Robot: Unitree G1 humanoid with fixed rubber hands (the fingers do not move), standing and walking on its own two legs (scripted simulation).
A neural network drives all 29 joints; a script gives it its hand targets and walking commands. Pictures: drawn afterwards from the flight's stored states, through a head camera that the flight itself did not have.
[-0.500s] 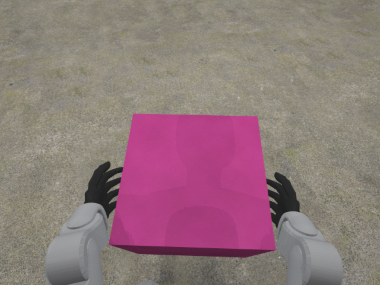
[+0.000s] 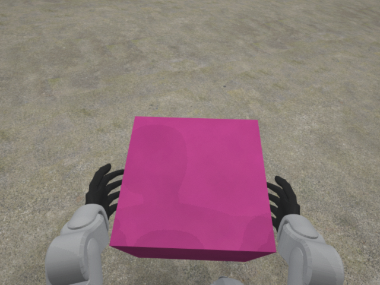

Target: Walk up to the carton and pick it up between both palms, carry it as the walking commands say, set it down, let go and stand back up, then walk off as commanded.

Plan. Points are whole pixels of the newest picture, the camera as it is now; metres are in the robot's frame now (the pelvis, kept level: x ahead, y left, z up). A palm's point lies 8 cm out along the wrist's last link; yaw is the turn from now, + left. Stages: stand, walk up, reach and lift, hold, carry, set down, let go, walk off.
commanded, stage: carry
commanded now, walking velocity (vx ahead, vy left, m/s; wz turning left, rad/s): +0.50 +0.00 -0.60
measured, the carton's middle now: (193, 193) +0.30 +0.00 +0.04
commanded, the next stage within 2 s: none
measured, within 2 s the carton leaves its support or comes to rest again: neither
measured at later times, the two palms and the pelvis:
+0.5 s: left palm (153, 94) +0.60 +0.11 +0.08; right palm (270, 123) +0.50 -0.21 +0.08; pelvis +0.32 +0.01 +0.00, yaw -16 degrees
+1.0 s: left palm (213, 59) +0.86 -0.09 +0.06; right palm (301, 92) +0.71 -0.39 +0.04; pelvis +0.58 -0.13 -0.01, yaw -28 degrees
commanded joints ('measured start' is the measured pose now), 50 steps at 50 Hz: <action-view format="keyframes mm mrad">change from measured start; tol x64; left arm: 1 -490 -725 -828 -138 -341 24 -39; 50 -485 -853 -821 -117 -400 -41 -99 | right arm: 1 -471 681 669 -133 332 11 126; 50 -477 837 740 -168 359 -60 117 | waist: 1 18 279 -141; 50 31 -2 -304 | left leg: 1 169 208 145 75 1237 -31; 4 55 134 156 689 1407 -93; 6 -726 -135 -50 1171 -135 -144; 8 -861 -24 -319 1232 -252 -107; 20 356 416 -558 -128 355 43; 41 276 223 225 474 1412 -77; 44 -690 -101 -45 1114 -169 -143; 50 -692 57 -178 744 -103 -94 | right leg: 1 75 120 -226 -324 152 39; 6 1048 -227 687 -466 1141 -343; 27 -368 -17 12 287 -152 64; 41 282 217 -206 -496 201 18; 44 991 -158 696 -476 1036 -281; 50 697 -112 482 -548 468 -159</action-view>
